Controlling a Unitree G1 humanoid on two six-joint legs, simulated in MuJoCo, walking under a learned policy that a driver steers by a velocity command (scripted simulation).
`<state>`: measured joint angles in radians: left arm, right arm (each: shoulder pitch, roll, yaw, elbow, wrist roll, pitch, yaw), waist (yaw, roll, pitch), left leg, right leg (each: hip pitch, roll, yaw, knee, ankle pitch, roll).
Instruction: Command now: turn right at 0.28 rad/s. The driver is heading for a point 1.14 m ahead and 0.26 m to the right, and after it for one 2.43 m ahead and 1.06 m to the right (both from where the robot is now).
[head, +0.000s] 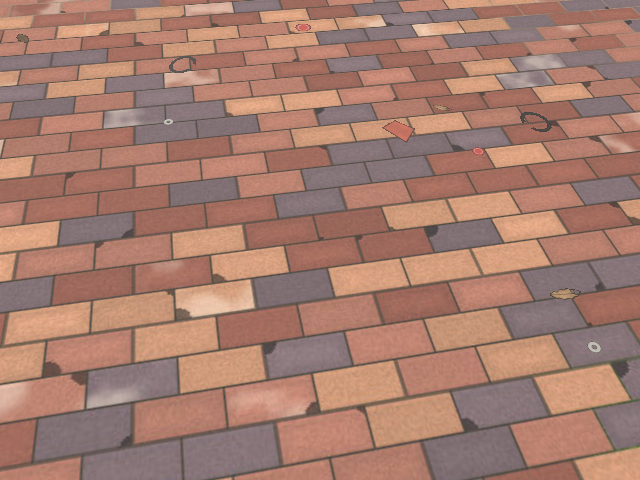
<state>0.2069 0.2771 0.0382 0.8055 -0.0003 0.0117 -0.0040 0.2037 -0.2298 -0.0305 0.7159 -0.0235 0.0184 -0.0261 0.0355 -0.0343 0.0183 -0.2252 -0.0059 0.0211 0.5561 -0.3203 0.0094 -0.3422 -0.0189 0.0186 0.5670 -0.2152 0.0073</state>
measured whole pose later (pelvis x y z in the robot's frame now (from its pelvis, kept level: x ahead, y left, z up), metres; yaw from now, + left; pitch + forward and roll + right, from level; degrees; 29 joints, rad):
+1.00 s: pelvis +0.40 -0.14 +0.01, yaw -25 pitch +2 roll +2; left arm 0.11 0.28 0.04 0.66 0.00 -0.07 -0.01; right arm 0.38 -0.27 -0.07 0.84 0.02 -0.08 0.01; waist -0.09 -0.04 0.03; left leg -0.13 -0.06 -0.02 0.29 -0.19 0.04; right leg -0.60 -0.08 0.07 0.75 -0.17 0.01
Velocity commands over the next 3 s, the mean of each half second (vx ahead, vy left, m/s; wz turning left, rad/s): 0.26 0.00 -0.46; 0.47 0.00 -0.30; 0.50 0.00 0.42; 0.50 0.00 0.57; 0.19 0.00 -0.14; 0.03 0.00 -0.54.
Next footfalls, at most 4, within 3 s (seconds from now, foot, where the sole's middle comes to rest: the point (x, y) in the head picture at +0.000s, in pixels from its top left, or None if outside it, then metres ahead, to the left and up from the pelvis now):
0.20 right None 0.06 -0.13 -0.77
0.70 left None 0.46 -0.04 -0.77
1.14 right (514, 471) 0.55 -0.37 -0.77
1.64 left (408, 331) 0.89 -0.17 -0.77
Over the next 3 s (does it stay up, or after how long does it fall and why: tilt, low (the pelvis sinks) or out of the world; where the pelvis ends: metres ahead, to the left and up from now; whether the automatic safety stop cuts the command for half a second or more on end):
stays up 1.08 -0.26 0.00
